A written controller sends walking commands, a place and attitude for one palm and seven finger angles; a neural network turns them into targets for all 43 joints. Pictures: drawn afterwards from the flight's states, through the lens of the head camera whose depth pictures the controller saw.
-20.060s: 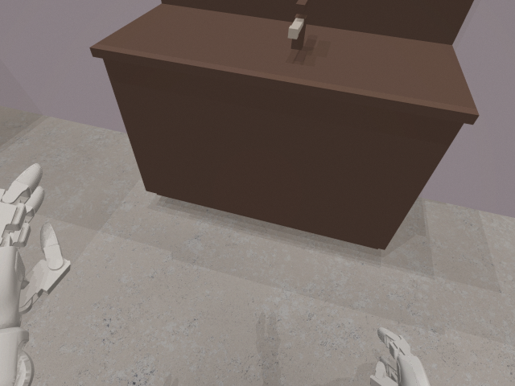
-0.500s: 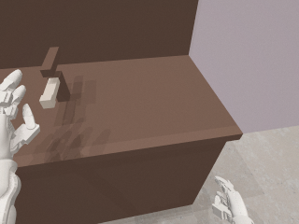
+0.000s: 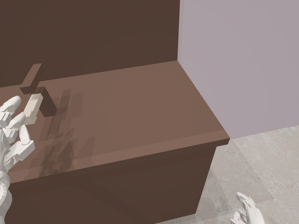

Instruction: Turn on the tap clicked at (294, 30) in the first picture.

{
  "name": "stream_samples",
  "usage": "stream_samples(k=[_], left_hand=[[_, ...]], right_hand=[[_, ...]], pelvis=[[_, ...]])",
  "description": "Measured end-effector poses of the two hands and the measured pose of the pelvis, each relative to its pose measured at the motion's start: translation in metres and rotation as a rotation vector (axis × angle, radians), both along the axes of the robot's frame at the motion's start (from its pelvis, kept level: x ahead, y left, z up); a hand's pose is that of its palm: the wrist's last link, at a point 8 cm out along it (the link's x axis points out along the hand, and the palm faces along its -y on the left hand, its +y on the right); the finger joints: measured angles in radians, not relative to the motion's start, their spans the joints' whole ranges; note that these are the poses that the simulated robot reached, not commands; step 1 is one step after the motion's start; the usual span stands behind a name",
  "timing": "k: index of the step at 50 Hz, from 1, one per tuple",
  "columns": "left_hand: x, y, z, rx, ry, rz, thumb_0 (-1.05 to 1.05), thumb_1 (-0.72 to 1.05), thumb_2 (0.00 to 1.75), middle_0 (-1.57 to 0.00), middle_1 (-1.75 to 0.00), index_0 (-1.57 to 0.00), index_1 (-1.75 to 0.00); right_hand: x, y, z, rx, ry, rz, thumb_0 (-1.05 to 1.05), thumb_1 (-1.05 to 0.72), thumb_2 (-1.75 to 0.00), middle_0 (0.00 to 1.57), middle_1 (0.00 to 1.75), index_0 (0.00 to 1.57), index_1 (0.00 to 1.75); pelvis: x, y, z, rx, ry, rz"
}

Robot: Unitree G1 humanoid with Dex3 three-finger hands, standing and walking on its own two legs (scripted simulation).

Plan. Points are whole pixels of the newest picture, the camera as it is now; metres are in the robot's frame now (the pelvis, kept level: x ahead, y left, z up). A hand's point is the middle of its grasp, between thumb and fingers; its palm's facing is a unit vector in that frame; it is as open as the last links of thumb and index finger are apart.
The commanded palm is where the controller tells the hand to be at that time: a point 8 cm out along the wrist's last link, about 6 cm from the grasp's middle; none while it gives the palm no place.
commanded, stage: turn the palm inward beside the body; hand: left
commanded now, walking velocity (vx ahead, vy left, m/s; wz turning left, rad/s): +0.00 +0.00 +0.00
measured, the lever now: (28, 117) +0.32 +0.38 +0.15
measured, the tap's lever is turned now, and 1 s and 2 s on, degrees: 0 0 0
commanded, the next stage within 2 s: reach beside the lever's end, fingers flat in 1.24 s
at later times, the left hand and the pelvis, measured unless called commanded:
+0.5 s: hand (27, 146) +0.20 +0.27 +0.20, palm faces +0.42 -0.89 -0.18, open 7.4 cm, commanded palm +0.14 +0.31 +0.21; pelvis +0.01 +0.04 +0.01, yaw +0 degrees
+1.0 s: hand (21, 159) +0.16 +0.26 +0.21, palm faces +0.47 -0.87 -0.13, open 7.4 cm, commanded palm +0.11 +0.29 +0.21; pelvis -0.02 +0.02 +0.01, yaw +1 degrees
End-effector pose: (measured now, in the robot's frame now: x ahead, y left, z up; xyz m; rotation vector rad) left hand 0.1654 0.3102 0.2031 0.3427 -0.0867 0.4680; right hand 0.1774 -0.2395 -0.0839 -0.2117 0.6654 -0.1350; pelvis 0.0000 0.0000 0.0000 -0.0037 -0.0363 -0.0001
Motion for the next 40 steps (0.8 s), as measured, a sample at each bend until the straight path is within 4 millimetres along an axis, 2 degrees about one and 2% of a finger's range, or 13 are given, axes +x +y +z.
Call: stream_samples(k=[4,9,13,17,23,28,34,40], left_hand=[[0.011,-0.007,-0.005,-0.027,-0.009,-0.053,0.01,0.9,0.9,-0.2,-0.3,-0.21,-0.3],[0.019,-0.015,0.006,-0.023,-0.081,-0.131,0.02,0.89,0.9,-0.21,-0.3,-0.21,-0.3],[0.017,-0.008,0.012,-0.037,-0.092,-0.114,0.01,0.89,0.9,-0.21,-0.3,-0.21,-0.3],[0.011,0.001,0.01,-0.079,-0.066,-0.066,0.01,0.89,0.9,-0.21,-0.3,-0.21,-0.3],[-0.004,0.0,0.002,-0.126,-0.035,-0.051,0.01,0.9,0.9,-0.2,-0.3,-0.21,-0.3],[-0.019,-0.002,0.005,-0.13,-0.053,-0.054,0.01,0.9,0.9,-0.2,-0.3,-0.21,-0.3],[-0.034,-0.002,0.011,-0.143,-0.068,-0.033,0.01,0.9,0.9,-0.2,-0.3,-0.21,-0.3],[-0.043,-0.007,0.008,-0.181,-0.045,-0.024,0.01,0.9,0.9,-0.2,-0.3,-0.21,-0.3]], right_hand=[[0.019,0.004,0.009,-0.015,-0.036,0.012,0.02,-0.91,-0.9,0.2,0.3,0.2,0.3],[0.042,0.023,0.028,0.003,-0.127,0.039,0.02,-0.91,-0.9,0.2,0.3,0.2,0.3],[0.056,0.042,0.037,0.032,-0.172,0.062,0.02,-0.91,-0.9,0.2,0.3,0.2,0.3],[0.062,0.062,0.039,0.055,-0.176,0.094,0.02,-0.91,-0.9,0.2,0.3,0.2,0.3],[0.057,0.085,0.042,0.068,-0.167,0.142,0.02,-0.91,-0.9,0.2,0.3,0.2,0.3],[0.046,0.096,0.044,0.072,-0.167,0.162,0.02,-0.91,-0.9,0.2,0.3,0.2,0.3],[0.032,0.096,0.043,0.077,-0.163,0.159,0.02,-0.91,-0.9,0.2,0.3,0.2,0.3],[0.023,0.087,0.042,0.069,-0.163,0.144,0.02,-0.91,-0.9,0.2,0.3,0.2,0.3]], pelvis=[[0.014,0.006,0.002,0.009,0.029,-0.005],[0.028,0.015,0.006,0.016,0.047,-0.014],[0.031,0.024,0.008,0.014,0.043,-0.013],[0.028,0.031,0.01,0.009,0.038,-0.006],[0.016,0.037,0.012,0.004,0.017,0.002],[0.004,0.038,0.012,0.002,-0.006,0.004],[-0.009,0.037,0.013,0.0,-0.033,0.004],[-0.018,0.032,0.012,-0.001,-0.055,0.009]])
